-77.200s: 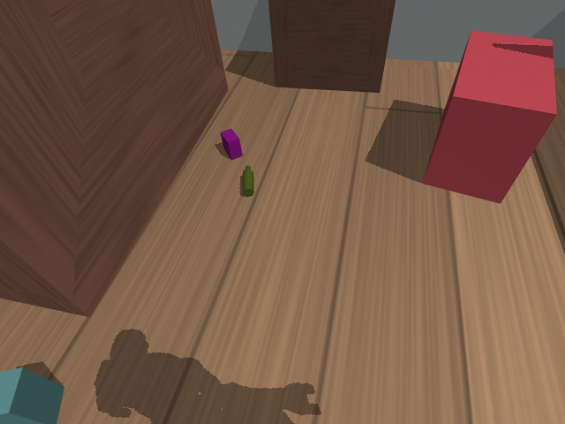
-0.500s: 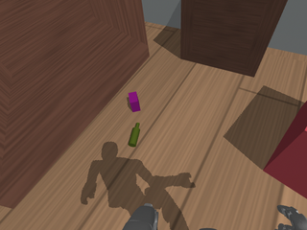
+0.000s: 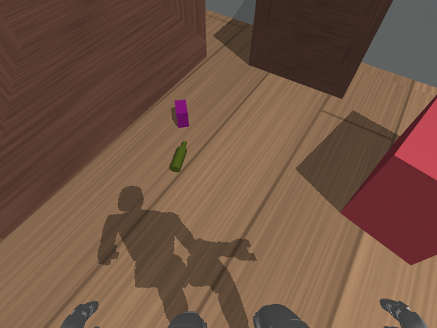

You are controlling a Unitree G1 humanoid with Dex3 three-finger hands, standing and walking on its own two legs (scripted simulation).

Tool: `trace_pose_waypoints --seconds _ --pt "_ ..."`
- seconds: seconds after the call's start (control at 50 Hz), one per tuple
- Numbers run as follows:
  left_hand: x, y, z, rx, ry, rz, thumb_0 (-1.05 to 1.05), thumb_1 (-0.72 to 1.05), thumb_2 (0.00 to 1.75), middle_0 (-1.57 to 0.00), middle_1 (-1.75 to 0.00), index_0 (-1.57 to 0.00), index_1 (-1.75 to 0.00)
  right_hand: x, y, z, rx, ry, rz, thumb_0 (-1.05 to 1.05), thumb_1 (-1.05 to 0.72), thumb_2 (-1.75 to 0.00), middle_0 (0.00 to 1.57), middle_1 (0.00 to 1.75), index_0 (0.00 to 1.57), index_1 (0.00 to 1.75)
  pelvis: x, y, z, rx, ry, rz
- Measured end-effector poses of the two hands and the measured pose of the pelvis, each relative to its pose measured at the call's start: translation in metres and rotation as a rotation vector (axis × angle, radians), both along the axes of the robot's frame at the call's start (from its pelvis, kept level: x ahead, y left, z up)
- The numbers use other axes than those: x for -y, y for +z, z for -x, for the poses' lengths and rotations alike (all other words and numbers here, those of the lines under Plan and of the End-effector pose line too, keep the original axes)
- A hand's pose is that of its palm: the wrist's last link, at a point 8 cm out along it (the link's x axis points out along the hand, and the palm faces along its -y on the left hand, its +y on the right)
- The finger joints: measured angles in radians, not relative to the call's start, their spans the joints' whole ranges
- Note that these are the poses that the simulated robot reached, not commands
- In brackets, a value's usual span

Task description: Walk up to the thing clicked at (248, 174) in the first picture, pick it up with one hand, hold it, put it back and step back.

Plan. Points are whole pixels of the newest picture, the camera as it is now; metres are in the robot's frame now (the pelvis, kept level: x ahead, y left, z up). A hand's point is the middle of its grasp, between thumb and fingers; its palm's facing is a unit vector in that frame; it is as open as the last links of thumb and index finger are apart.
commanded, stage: step back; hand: left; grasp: from above
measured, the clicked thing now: (180, 155) +0.99 +0.24 -0.73
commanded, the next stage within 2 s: stand in 1.26 s
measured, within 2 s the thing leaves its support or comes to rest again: neither
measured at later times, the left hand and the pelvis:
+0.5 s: hand out of the picture -0.04 +0.28 -0.14, palm faces +0.05 -0.90 -0.43, open 7.4 cm; pelvis -0.09 -0.01 +0.00, yaw +1 degrees
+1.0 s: hand out of the picture +0.04 +0.23 -0.14, palm faces +0.08 -0.93 -0.36, open 7.4 cm; pelvis -0.04 -0.03 +0.00, yaw +4 degrees
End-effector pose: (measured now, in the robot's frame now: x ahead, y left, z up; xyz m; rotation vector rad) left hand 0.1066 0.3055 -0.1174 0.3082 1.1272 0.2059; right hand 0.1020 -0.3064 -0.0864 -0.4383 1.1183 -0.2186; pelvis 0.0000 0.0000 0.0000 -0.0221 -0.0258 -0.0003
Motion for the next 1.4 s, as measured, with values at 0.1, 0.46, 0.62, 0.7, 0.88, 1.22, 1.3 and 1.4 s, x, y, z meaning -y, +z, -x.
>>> trace_pose_waypoints --seconds 0.1,0.46,0.62,0.7,0.88,1.22,1.3,1.4 --pt "0.008 -0.008 0.057 -0.061 -0.026 -0.037 0.01 0.91 0.89 -0.20 -0.30 -0.20 -0.30 0.022 -0.007 0.014 0.090 0.009 -0.013 0.01 -0.90 -0.90 0.20 0.30 0.21 0.30 0.016 -0.012 0.039 0.007 -0.054 -0.017" --pt "-0.017 0.018 0.153 -0.054 0.072 -0.101 0.01 0.90 0.89 -0.21 -0.30 -0.21 -0.30 0.016 -0.037 0.154 -0.170 -0.050 -0.084 0.01 -0.90 -0.90 0.20 0.30 0.20 0.30 0.011 -0.006 0.088 0.016 0.026 -0.059" --pt "-0.009 0.019 0.128 -0.041 0.042 -0.051 0.01 0.91 0.89 -0.20 -0.30 -0.20 -0.30 0.011 -0.019 0.153 -0.111 -0.063 -0.092 0.01 -0.90 -0.90 0.21 0.30 0.21 0.30 0.014 0.005 0.079 0.015 0.029 -0.034" --pt "0.005 0.017 0.107 -0.020 0.028 -0.049 0.01 0.91 0.89 -0.20 -0.30 -0.20 -0.30 0.027 -0.022 0.140 -0.104 -0.065 -0.080 0.01 -0.90 -0.90 0.21 0.31 0.21 0.30 0.025 0.001 0.071 0.016 0.029 -0.038" --pt "0.041 0.017 0.086 0.023 0.050 -0.028 0.01 0.91 0.89 -0.20 -0.30 -0.21 -0.30 0.038 -0.036 0.083 -0.082 -0.024 -0.089 0.01 -0.90 -0.90 0.20 0.30 0.20 0.30 0.037 -0.002 0.051 0.019 0.055 -0.036" --pt "0.004 0.008 0.067 -0.019 0.098 -0.006 0.01 0.91 0.89 -0.20 -0.30 -0.20 -0.30 -0.009 -0.025 0.035 -0.077 0.011 -0.106 0.01 -0.90 -0.90 0.20 0.30 0.20 0.30 0.011 0.004 0.027 0.006 0.060 -0.017" --pt "0.001 0.009 0.066 -0.032 0.102 -0.003 0.01 0.91 0.89 -0.20 -0.30 -0.20 -0.30 -0.015 -0.020 0.021 -0.057 0.020 -0.110 0.01 -0.90 -0.90 0.20 0.30 0.20 0.30 0.007 0.008 0.025 0.011 0.058 -0.016" --pt "0.005 0.012 0.067 -0.057 0.090 0.010 0.01 0.91 0.89 -0.20 -0.30 -0.20 -0.30 -0.019 -0.013 0.007 -0.019 0.031 -0.119 0.01 -0.90 -0.90 0.20 0.30 0.20 0.30 0.005 0.013 0.023 0.017 0.055 -0.020"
